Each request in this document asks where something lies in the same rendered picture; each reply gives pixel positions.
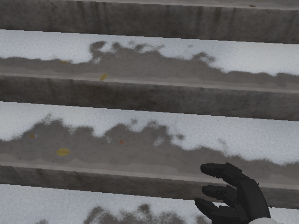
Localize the right robot hand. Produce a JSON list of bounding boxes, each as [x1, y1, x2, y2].
[[194, 162, 272, 224]]

